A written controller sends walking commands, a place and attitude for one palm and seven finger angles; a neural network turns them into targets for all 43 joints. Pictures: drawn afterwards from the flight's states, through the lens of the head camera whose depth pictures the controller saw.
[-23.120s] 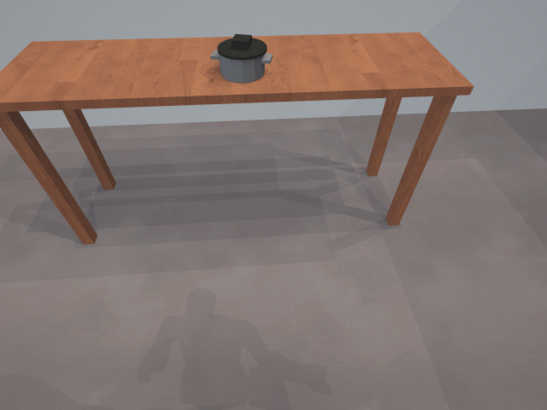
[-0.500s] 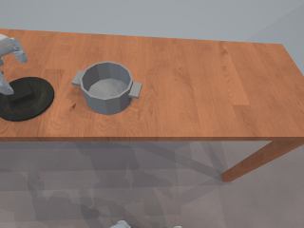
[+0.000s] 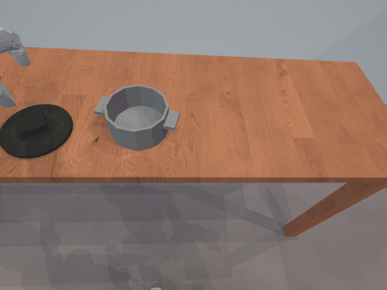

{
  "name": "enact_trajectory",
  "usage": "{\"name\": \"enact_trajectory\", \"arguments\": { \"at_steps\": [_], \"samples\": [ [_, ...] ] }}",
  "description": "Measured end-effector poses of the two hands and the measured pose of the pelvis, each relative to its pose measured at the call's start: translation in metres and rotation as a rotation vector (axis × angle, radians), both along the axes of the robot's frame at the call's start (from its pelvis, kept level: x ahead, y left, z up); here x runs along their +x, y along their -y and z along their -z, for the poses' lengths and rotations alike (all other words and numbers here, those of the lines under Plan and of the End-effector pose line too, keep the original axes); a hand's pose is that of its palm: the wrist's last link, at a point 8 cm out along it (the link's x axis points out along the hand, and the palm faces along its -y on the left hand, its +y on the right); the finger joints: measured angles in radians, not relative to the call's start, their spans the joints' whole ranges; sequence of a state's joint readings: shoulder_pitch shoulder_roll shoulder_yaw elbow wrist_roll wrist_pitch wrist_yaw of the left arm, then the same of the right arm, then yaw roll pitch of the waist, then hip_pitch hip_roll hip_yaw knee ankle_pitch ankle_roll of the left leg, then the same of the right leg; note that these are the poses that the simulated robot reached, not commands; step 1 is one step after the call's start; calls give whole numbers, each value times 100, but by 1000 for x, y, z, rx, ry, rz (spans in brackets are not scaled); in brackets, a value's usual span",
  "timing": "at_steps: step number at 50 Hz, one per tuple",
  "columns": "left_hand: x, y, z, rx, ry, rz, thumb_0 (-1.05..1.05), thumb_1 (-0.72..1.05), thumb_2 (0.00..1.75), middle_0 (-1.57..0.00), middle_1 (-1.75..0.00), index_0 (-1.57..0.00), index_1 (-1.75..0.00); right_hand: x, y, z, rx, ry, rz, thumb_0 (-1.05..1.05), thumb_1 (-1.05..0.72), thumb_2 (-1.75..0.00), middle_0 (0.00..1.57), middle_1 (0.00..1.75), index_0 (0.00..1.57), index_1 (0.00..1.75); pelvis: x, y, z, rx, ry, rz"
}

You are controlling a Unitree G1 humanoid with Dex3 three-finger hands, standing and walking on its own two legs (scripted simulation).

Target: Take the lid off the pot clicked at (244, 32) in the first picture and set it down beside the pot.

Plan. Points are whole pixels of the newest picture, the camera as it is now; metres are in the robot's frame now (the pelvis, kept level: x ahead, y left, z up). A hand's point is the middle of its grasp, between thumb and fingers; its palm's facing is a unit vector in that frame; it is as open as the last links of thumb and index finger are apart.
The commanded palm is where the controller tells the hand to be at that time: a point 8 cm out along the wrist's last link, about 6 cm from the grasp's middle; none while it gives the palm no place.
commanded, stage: draw the hand back to the body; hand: left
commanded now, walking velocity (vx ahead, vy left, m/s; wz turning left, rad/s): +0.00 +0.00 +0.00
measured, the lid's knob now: (32, 123) +0.49 +0.36 +0.02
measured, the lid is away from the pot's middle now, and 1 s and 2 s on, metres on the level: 0.24 0.24 0.24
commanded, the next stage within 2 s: none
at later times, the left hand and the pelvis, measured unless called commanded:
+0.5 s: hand out of the picture +0.44 +0.33 +0.16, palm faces -0.31 -0.10 -0.95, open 11.0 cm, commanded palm +0.41 +0.32 +0.23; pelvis +0.00 -0.01 +0.01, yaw +0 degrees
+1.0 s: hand (22, 85) +0.40 +0.25 +0.21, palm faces +0.46 -0.86 -0.23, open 10.4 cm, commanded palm +0.33 +0.29 +0.22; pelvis +0.02 -0.05 +0.02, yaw -1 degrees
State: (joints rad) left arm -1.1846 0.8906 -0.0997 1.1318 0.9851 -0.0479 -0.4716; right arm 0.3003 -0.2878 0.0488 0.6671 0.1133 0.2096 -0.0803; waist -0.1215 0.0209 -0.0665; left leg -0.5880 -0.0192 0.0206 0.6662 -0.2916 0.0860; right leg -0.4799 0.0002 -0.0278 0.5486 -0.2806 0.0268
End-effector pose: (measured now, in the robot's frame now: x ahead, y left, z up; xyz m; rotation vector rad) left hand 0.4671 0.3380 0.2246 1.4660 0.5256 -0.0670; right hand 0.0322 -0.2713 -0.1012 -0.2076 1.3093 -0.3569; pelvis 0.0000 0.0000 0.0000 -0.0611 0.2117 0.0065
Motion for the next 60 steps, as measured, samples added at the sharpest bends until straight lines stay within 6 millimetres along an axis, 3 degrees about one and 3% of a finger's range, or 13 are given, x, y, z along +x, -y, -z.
{"name": "enact_trajectory", "arguments": {
  "at_steps": [9,15,22,30,35,40,47,60],
  "samples": [
    [3,2,2,6,-9,-1,0,2,59,-35,-90,-35,-89,-5,7,-1,-1,-31,10,1,-91,-90,21,30,21,30,3,4,-2,4,-4,0],
    [-1,6,2,9,27,25,0,2,59,-35,-90,-35,-89,2,6,0,25,-17,14,1,-91,-90,20,30,20,30,6,6,-3,10,1,4],
    [-21,11,7,17,40,45,0,2,59,-34,-90,-35,-89,32,2,2,74,50,-27,1,-91,-90,20,30,20,30,5,10,-5,15,27,2],
    [-57,10,8,23,58,43,0,2,59,-35,-90,-35,-89,79,-3,-5,91,159,-118,1,-91,-90,20,30,20,30,1,14,-7,20,64,-19],
    [-78,23,4,-680,557,-16,0,2,59,-35,-90,-35,-90,102,-12,-18,75,273,-223,1,-91,-90,20,30,20,30,0,20,-13,32,134,-12],
    [-88,35,7,-998,842,-134,0,3,59,-35,-89,-35,-89,117,-11,-33,53,362,-272,1,-91,-90,21,30,21,30,6,31,-18,38,175,-4],
    [-103,47,5,-1061,959,-205,0,11,62,-33,-83,-33,-83,123,10,-38,47,430,-260,1,-90,-90,21,30,21,30,17,43,-22,46,204,16],
    [-151,59,11,-1018,988,-271,0,38,71,-28,-66,-29,-65,125,50,-30,39,413,-243,1,-91,-90,20,30,20,30,22,68,-22,58,231,15]
  ]
}}
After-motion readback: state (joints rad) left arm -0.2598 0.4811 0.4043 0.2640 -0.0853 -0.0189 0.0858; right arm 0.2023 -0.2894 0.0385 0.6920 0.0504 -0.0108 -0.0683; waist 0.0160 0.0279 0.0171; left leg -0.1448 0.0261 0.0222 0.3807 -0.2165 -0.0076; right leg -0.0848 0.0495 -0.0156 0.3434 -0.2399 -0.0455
